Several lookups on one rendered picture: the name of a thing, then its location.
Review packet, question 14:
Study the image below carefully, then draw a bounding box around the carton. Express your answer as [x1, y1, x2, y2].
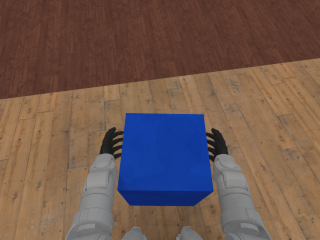
[117, 113, 214, 206]

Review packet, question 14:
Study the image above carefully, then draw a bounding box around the left robot thigh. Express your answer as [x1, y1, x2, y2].
[121, 230, 147, 240]

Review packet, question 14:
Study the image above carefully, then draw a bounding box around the left robot forearm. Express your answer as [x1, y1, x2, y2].
[65, 153, 118, 240]

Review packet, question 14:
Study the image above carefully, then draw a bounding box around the left robot hand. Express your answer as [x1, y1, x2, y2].
[99, 127, 124, 159]

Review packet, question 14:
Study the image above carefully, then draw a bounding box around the robot left shin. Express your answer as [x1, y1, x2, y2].
[131, 226, 142, 233]

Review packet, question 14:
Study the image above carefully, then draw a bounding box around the right robot forearm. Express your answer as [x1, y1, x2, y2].
[212, 154, 272, 240]

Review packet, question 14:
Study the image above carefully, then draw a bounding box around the right robot hand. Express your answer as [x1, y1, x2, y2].
[206, 128, 229, 162]

